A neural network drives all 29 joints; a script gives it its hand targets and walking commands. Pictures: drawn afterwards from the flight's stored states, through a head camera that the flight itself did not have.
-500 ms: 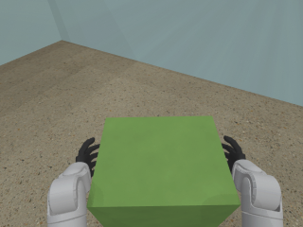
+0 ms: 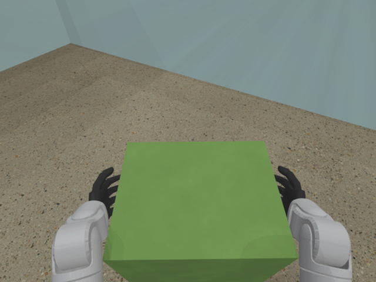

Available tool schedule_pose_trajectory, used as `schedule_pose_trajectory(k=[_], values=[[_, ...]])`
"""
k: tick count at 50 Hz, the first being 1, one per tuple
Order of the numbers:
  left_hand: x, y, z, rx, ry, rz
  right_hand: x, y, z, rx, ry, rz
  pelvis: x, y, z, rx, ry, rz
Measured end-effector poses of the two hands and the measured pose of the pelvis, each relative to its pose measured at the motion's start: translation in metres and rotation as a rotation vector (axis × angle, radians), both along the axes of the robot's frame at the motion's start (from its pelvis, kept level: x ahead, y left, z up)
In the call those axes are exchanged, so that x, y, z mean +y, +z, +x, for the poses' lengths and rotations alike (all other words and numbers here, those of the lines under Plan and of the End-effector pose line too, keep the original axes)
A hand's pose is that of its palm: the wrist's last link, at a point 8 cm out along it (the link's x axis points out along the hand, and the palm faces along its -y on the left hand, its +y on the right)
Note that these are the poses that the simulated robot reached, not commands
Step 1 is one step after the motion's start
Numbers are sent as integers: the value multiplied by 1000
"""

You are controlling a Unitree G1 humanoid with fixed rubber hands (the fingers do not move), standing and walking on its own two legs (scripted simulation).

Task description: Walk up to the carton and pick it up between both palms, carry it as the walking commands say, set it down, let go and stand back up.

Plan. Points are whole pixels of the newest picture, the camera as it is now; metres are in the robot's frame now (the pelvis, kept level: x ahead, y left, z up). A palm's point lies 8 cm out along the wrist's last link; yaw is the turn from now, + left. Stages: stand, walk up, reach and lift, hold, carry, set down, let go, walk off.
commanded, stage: carry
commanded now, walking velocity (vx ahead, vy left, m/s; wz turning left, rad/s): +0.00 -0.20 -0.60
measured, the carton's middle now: (196, 218) +0.26 +0.01 +0.02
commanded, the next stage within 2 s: none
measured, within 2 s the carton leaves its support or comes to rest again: neither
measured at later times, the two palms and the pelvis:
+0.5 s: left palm (161, 220) +0.23 +0.08 +0.06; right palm out of the picture +0.16 -0.28 +0.07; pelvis -0.04 -0.06 +0.00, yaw -13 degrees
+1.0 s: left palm (294, 251) +0.18 -0.16 +0.06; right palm out of the picture +0.00 -0.48 +0.06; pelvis -0.12 -0.19 -0.01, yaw -29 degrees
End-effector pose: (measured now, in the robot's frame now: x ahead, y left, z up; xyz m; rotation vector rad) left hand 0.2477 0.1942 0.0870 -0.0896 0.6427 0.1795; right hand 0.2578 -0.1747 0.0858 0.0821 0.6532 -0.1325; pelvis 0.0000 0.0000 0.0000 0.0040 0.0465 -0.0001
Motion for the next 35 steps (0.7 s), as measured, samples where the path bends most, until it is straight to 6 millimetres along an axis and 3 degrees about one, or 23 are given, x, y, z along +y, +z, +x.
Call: schedule_pose_trajectory(k=[5,9,14,22,26,31,35], values=[[-21,-10,1,20,-36,-10,-21,-12,-16,20,-51,12,-15,-9,-5,2,-56,2],[-53,-19,4,39,-78,-22,-53,-24,-33,39,-103,13,-32,-14,-10,8,-83,-10],[-87,-27,3,60,-121,-42,-85,-25,-52,58,-157,6,-43,-11,-21,29,-106,3],[-106,-28,-10,31,-182,-57,-101,-15,-83,26,-231,11,-53,-11,-36,45,-186,-1],[-121,-22,-15,57,-230,-54,-112,-10,-106,48,-286,21,-63,0,-41,31,-239,-22],[-160,-6,-12,31,-302,-54,-144,6,-128,24,-340,-3,-84,9,-51,21,-295,-55],[-208,2,-6,2,-374,-39,-184,10,-146,-3,-397,-7,-113,7,-62,27,-357,-62]])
